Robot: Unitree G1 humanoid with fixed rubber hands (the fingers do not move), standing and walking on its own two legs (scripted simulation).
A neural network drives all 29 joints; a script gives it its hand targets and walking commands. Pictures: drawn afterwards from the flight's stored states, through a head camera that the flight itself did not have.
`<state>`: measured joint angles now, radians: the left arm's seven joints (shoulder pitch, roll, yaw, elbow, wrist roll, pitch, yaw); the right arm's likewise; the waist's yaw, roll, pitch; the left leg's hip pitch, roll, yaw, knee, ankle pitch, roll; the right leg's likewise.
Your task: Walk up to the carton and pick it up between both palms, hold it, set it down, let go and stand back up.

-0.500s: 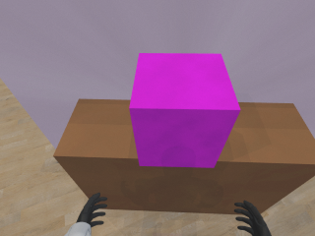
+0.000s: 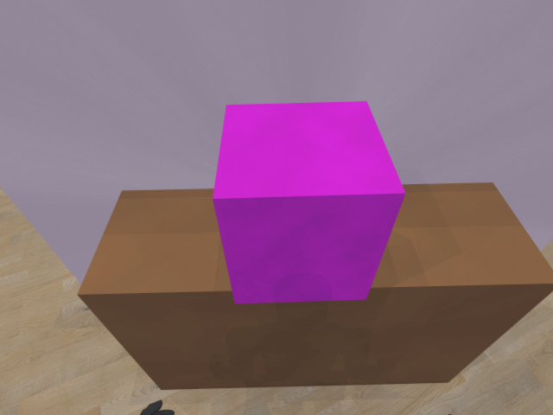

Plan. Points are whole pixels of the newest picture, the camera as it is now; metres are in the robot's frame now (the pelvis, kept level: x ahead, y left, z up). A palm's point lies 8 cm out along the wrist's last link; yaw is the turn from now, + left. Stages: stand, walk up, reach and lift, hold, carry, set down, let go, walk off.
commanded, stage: stand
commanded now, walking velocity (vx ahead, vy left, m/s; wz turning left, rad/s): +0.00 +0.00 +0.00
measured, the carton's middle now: (298, 205) +0.46 +0.00 +0.02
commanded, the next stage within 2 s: none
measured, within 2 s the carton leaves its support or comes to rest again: neither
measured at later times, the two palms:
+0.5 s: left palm out of the picture +0.01 +0.24 -0.14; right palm out of the picture -0.07 -0.18 -0.15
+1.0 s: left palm out of the picture -0.02 +0.25 -0.15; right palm out of the picture -0.07 -0.14 -0.15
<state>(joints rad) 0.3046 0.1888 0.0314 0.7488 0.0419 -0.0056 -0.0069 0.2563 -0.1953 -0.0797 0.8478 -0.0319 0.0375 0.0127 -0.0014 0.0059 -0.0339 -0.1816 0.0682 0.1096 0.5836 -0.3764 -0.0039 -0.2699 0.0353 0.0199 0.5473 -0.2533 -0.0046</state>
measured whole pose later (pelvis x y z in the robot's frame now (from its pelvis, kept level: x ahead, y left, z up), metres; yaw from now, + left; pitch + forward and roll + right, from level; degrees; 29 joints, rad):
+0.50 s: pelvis +0.00 +0.03 +0.00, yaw -4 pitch -2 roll +0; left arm 0.37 0.11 0.01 1.06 0.02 0.00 0.04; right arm 0.41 -0.13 -0.04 1.12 -0.02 0.02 -0.03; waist -0.02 0.01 -0.05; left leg -0.11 0.02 0.20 0.48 -0.34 0.04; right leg -0.26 0.00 0.11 0.52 -0.23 0.04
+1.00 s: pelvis +0.00 +0.06 +0.00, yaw -5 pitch -3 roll +0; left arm 0.33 0.08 -0.03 1.19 0.01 0.03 0.06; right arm 0.38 -0.13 -0.01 1.17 -0.02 0.02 -0.04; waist -0.02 0.00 -0.01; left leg -0.08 -0.04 0.23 0.46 -0.35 0.09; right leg -0.24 -0.04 0.15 0.52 -0.23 0.10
